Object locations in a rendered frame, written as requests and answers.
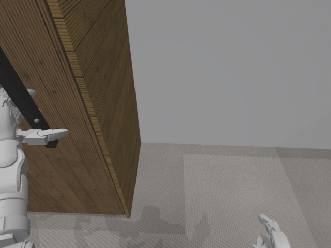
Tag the wardrobe door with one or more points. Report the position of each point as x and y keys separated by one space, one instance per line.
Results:
x=73 y=177

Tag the handle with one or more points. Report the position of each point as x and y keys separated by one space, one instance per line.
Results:
x=18 y=93

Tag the robot left hand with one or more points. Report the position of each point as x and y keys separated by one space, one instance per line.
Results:
x=10 y=117

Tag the left robot forearm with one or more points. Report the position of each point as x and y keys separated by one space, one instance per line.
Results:
x=14 y=223

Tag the robot right hand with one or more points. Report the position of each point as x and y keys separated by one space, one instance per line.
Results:
x=277 y=239

